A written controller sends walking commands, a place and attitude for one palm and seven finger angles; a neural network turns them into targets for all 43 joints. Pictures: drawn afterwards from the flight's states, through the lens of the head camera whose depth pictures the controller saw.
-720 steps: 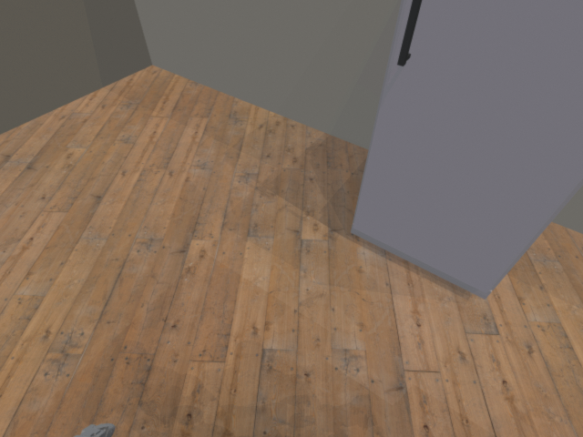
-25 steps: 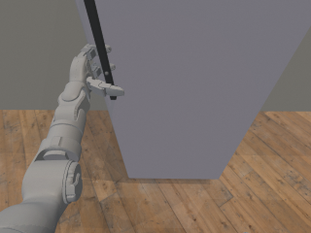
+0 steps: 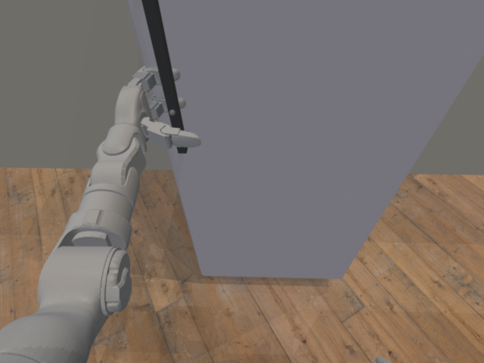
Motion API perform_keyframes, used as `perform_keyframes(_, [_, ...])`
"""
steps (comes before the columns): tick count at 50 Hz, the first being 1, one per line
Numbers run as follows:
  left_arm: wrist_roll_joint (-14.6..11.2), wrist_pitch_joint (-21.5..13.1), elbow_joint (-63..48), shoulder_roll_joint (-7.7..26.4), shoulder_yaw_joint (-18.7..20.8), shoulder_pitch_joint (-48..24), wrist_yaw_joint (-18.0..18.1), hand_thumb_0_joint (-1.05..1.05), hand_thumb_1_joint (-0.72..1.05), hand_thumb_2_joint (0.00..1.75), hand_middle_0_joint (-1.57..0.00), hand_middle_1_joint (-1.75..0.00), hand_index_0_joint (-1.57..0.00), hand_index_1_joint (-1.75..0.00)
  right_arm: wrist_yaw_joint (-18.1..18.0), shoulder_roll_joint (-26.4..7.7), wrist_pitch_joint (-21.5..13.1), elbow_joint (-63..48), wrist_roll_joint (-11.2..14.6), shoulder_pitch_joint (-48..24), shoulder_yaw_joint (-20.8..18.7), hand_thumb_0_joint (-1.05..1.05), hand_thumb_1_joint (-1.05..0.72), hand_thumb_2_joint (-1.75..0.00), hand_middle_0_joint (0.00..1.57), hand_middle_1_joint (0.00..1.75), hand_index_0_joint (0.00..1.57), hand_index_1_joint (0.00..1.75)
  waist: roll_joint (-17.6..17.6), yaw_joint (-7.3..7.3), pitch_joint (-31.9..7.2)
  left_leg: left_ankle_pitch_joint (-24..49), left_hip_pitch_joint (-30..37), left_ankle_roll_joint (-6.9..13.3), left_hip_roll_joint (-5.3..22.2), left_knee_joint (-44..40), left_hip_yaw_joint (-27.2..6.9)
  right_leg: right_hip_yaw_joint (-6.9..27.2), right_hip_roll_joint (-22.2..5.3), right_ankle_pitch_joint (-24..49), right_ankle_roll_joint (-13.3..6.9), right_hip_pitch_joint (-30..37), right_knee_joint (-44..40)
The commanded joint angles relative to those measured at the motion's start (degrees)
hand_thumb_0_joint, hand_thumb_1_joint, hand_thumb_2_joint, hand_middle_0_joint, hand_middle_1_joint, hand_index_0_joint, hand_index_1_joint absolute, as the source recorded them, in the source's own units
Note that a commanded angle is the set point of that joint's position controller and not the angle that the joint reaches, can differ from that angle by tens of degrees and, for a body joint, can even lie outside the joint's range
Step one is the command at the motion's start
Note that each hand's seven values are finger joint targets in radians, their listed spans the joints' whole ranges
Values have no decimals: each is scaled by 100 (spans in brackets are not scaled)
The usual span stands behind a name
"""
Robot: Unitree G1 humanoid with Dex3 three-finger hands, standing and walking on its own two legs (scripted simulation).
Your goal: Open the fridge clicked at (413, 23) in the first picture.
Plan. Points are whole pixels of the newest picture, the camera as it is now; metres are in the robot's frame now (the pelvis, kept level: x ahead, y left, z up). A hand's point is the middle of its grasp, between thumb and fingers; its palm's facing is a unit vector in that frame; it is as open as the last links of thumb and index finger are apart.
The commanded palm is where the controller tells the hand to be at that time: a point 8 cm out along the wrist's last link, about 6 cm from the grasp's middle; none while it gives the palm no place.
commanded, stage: grip the handle and tug to test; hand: left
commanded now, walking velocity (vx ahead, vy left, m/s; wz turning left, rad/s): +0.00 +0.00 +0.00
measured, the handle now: (166, 57) +0.52 +0.12 +0.25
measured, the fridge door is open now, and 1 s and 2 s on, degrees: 0 0 1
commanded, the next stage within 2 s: pull the door a little, standing still in 1.32 s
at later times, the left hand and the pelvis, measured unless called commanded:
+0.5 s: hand (183, 110) +0.47 +0.10 +0.19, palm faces -0.02 -1.00 +0.00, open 6.8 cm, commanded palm +0.44 +0.16 +0.19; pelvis +0.00 +0.00 +0.00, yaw +0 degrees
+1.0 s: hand (181, 112) +0.47 +0.10 +0.18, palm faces -0.03 -1.00 +0.01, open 5.2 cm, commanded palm +0.43 +0.17 +0.19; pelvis +0.01 -0.01 +0.00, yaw +0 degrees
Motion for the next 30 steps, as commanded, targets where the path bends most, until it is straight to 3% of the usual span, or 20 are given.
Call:
perform_keyframes(1, [-53, -420, -1315, 1050, 157, -2950, 11, 0, -22, 42, -33, -124, -33, -124, -39, -781, -217, -615, 5, 15, -289, 0, -90, -90, 20, 30, 20, 30, -329, -26, -1869, 1259, 1395, 255, -214, -94, -318, 130, 172, 1993, 12, 49, -361])
perform_keyframes(2, [-45, -418, -1390, 1032, 117, -3115, 25, 0, -17, 44, -33, -125, -33, -125, -44, -780, -218, -593, 0, 27, -292, 0, -90, -90, 20, 30, 20, 30, -238, -73, -1870, 1279, 1434, 253, -217, -84, -308, 145, 169, 2029, 15, 22, -368])
perform_keyframes(3, [-45, -385, -1308, 1057, 176, -3026, 36, 0, -13, 46, -34, -125, -34, -125, -37, -778, -225, -596, -1, 45, -293, 0, -90, -90, 20, 30, 20, 30, -270, -27, -1853, 1194, 1398, 242, -216, -103, -331, 130, 177, 1915, 9, -4, -373])
perform_keyframes(5, [-42, -378, -1212, 1013, 113, -3026, 54, 0, -3, 50, -35, -127, -35, -127, -57, -801, -205, -577, -15, 96, -290, 0, -90, -90, 20, 30, 20, 30, -403, -84, -1762, 1162, 1327, 256, -216, -114, -325, 108, 166, 1858, 16, 41, -399])
perform_keyframes(6, [-15, -388, -1261, 1101, 152, -3141, 56, 0, 1, 52, -35, -127, -35, -127, -59, -798, -212, -566, 1, 63, -289, 0, -90, -90, 20, 30, 20, 30, -260, -72, -1762, 1131, 1348, 248, -206, -115, -325, 136, 168, 1836, 13, -34, -397])
perform_keyframes(9, [-3, -439, -1421, 848, -33, -3261, 80, 0, 15, 58, -37, -129, -37, -129, -35, -761, -258, -553, -3, 84, -303, 0, -90, -90, 20, 30, 20, 30, -68, -86, -1990, 1295, 1610, 209, -196, -85, -384, 106, 190, 1854, -17, -119, -348])
perform_keyframes(11, [-21, -435, -1295, 926, 40, -3257, 114, 0, 25, 62, -38, -131, -38, -131, -45, -782, -250, -505, -6, 111, -304, 0, -90, -90, 20, 30, 20, 30, -177, -108, -1912, 1289, 1548, 224, -193, -73, -373, 118, 190, 1884, 0, -116, -370])
perform_keyframes(12, [-31, -439, -1365, 804, -55, -3386, 120, 0, 29, 64, -38, -131, -38, -131, -36, -777, -262, -505, -14, 126, -304, 0, -90, -90, 20, 30, 20, 30, -220, -148, -1949, 1309, 1577, 218, -193, -87, -388, 100, 194, 1893, 5, -133, -358])
perform_keyframes(14, [-2, -408, -1257, 862, 29, -3243, 146, 0, 39, 68, -40, -133, -40, -133, -17, -780, -269, -486, -22, 154, -314, 0, -90, -90, 20, 30, 20, 30, -154, -81, -2009, 1364, 1568, 208, -198, -75, -378, 106, 195, 1946, -11, -103, -333])
perform_keyframes(15, [11, -406, -1176, 912, 79, -3119, 180, 0, 43, 70, -40, -133, -40, -133, -23, -797, -253, -500, -36, 177, -320, 0, -90, -90, 20, 30, 20, 30, -314, -67, -2010, 1393, 1506, 228, -205, -65, -377, 90, 186, 1958, -5, -5, -335])
perform_keyframes(16, [15, -393, -1183, 791, -19, -3201, 183, 0, 48, 72, -41, -134, -41, -134, -11, -770, -254, -504, -30, 134, -300, 0, -90, -90, 20, 30, 20, 30, -231, -90, -1919, 1371, 1459, 227, -210, -79, -355, 101, 184, 1999, 3, -64, -331])
perform_keyframes(17, [27, -398, -1158, 988, 167, -3224, 213, 0, 53, 74, -41, -135, -41, -135, -6, -786, -251, -481, -41, 179, -315, 0, -90, -90, 20, 30, 20, 30, -368, -68, -1941, 1322, 1431, 228, -207, -84, -365, 105, 189, 1979, 8, -23, -339])
perform_keyframes(21, [81, -447, -1300, 1142, 326, -2910, 256, 0, 71, 82, -43, -137, -43, -137, 12, -766, -212, -571, -55, 128, -306, 0, -90, -90, 20, 30, 20, 30, -344, 52, -2060, 1511, 1321, 253, -235, -80, -275, 139, 171, 2326, 6, 272, -295])
perform_keyframes(25, [65, -434, -1513, 1065, 213, -2829, 173, 0, 90, 90, -45, -140, -45, -140, 7, -763, -171, -638, -39, 88, -325, 0, -90, -90, 20, 30, 20, 30, -400, 18, -2007, 1533, 1353, 277, -252, -82, -232, 152, 161, 2457, 14, 398, -350])
perform_keyframes(30, [25, -315, -1419, 1119, 184, -2960, 108, 0, 90, 90, -45, -140, -45, -140, -52, -768, -123, -620, -4, 26, -313, 0, -90, -90, 20, 30, 20, 30, -396, -57, -1748, 1217, 1273, 302, -264, -103, -215, 192, 145, 2205, 44, 255, -451])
